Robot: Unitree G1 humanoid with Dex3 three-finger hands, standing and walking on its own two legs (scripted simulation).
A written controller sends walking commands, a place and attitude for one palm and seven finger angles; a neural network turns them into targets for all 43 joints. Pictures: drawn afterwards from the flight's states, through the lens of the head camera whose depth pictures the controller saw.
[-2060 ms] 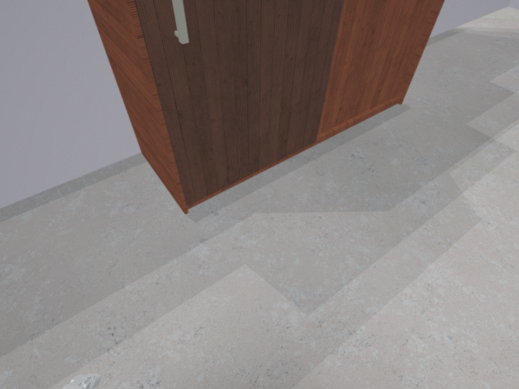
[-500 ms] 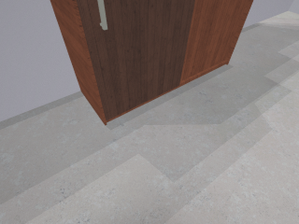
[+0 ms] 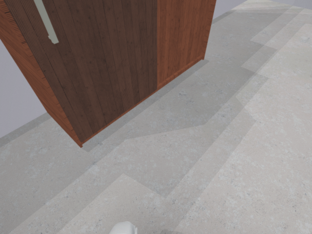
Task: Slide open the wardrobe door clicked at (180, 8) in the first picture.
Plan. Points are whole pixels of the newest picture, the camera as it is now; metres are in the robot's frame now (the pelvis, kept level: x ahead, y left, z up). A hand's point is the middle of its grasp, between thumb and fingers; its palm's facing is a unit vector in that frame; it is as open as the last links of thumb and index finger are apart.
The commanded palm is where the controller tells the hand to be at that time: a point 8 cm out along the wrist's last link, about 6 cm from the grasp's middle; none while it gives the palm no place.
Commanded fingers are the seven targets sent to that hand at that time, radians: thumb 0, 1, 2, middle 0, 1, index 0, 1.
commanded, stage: walk to a spot facing it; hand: left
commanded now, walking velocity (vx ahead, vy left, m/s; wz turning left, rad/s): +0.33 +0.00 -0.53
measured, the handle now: (43, 17) +0.86 +0.57 +0.16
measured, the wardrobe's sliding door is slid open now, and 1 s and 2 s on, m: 0.00 0.00 0.00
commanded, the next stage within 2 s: turn to face it in 1.38 s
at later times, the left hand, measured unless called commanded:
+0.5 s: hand (102, 170) +0.34 +0.23 -0.15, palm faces -0.24 -0.94 -0.25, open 7.3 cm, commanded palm none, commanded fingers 0.00 0.90 0.90 -0.20 -0.30 -0.20 -0.30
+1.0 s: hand (146, 139) +0.49 +0.09 -0.16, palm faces -0.44 -0.87 -0.21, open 7.2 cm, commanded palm none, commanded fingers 0.00 0.90 0.90 -0.20 -0.30 -0.20 -0.30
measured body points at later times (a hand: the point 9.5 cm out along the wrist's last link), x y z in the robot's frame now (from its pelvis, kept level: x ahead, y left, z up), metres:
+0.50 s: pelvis +0.19 +0.05 +0.00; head +0.20 +0.04 +0.45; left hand +0.35 +0.28 -0.13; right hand +0.13 -0.20 -0.15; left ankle +0.20 +0.17 -0.74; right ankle +0.21 -0.08 -0.68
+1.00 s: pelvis +0.37 -0.06 +0.00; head +0.38 -0.06 +0.45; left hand +0.52 +0.14 -0.15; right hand +0.32 -0.31 -0.14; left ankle +0.51 +0.03 -0.70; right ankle +0.29 -0.13 -0.74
